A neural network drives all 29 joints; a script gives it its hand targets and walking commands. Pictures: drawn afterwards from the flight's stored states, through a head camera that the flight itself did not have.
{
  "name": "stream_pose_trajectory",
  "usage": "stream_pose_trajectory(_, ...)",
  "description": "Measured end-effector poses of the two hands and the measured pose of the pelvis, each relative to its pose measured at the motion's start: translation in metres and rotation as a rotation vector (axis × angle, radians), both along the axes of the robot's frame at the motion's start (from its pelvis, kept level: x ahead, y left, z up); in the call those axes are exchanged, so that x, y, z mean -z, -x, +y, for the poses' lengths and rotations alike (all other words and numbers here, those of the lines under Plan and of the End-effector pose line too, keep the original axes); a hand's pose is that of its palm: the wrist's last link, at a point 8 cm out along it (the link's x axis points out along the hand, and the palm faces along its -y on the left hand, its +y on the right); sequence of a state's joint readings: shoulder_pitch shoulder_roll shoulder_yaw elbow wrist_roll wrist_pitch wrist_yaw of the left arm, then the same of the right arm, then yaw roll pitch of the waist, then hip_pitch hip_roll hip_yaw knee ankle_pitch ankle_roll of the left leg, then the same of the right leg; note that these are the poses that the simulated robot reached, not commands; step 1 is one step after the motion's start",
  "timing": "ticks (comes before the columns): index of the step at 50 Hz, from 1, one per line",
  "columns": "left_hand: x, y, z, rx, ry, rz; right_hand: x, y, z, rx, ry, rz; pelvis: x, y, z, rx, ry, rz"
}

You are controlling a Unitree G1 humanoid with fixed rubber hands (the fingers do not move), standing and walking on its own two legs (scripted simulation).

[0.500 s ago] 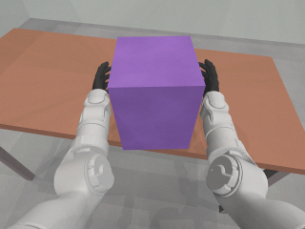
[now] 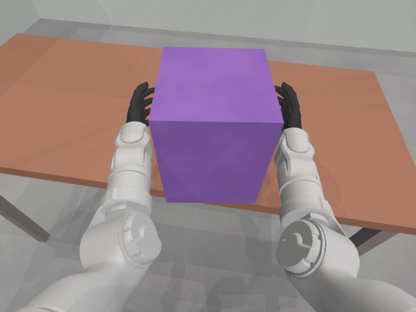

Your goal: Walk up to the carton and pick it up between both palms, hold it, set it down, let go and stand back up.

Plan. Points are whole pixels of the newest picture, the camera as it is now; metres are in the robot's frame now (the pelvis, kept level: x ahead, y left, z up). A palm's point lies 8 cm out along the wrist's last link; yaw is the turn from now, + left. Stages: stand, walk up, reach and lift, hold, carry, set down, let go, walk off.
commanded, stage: set down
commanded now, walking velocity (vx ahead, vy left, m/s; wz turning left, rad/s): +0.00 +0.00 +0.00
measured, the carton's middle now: (212, 130) +0.45 +0.02 +0.08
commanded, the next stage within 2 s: none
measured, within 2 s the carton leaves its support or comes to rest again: neither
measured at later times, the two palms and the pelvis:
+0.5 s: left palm (138, 124) +0.43 +0.16 +0.12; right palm (288, 126) +0.42 -0.13 +0.13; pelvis +0.00 +0.00 +0.00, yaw +0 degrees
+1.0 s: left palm (144, 124) +0.46 +0.16 +0.09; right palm (283, 127) +0.45 -0.13 +0.09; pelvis +0.00 +0.00 -0.01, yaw -1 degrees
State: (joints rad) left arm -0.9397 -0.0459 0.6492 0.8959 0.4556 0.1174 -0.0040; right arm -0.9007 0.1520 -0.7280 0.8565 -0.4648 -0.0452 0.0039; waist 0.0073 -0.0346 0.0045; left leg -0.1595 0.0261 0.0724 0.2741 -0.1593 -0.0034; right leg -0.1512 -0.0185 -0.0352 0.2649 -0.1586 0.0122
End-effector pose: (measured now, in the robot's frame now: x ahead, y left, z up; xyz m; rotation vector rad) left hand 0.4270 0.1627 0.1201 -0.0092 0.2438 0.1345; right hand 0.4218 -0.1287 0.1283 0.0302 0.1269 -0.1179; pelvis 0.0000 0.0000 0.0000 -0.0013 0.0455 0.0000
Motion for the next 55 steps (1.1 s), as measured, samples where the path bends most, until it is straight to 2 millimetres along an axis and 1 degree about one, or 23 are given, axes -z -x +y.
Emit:
stream_pose_trajectory(6, 0.003, -0.001, 0.001, 0.002, 0.013, -0.006, 0.000, 0.001, 0.001, 0.001, 0.012, -0.003, 0.000, 0.000, 0.000, 0.000, 0.000, -0.003)
stream_pose_trajectory(23, 0.002, -0.001, 0.001, 0.004, -0.012, -0.008, 0.002, 0.000, 0.000, -0.001, 0.015, -0.017, 0.000, 0.000, 0.002, -0.006, 0.001, 0.007)
stream_pose_trajectory(30, 0.007, -0.003, 0.001, 0.005, -0.014, 0.006, 0.003, -0.002, -0.001, -0.009, 0.026, -0.004, 0.000, -0.001, 0.003, 0.000, -0.001, 0.008)
stream_pose_trajectory(38, 0.021, -0.009, 0.000, 0.003, -0.043, 0.042, 0.016, -0.011, -0.002, -0.021, 0.033, 0.045, 0.000, -0.003, 0.002, 0.007, 0.004, 0.058)
stream_pose_trajectory(43, 0.032, -0.016, 0.001, 0.002, -0.077, 0.065, 0.032, -0.019, -0.003, -0.048, 0.036, 0.115, 0.003, -0.002, 0.000, 0.010, 0.011, 0.128)
stream_pose_trajectory(46, 0.035, -0.023, -0.001, 0.003, -0.080, 0.074, 0.039, -0.024, -0.004, -0.052, 0.038, 0.152, 0.006, 0.000, 0.000, 0.014, 0.015, 0.187)
stream_pose_trajectory(49, 0.033, -0.029, -0.001, 0.006, -0.081, 0.081, 0.039, -0.029, -0.005, -0.054, 0.042, 0.165, 0.009, 0.001, -0.001, 0.016, 0.019, 0.241)
stream_pose_trajectory(51, 0.028, -0.031, -0.001, 0.002, -0.081, 0.078, 0.035, -0.034, -0.005, -0.059, 0.040, 0.166, 0.011, 0.002, -0.001, 0.016, 0.022, 0.268)
stream_pose_trajectory(53, 0.021, -0.032, 0.000, -0.008, -0.074, 0.071, 0.028, -0.038, -0.007, -0.061, 0.035, 0.161, 0.012, 0.003, -0.002, 0.018, 0.025, 0.283)
stream_pose_trajectory(55, 0.010, -0.032, 0.001, -0.021, -0.060, 0.051, 0.016, -0.041, -0.010, -0.058, 0.024, 0.140, 0.013, 0.003, -0.003, 0.020, 0.028, 0.292)
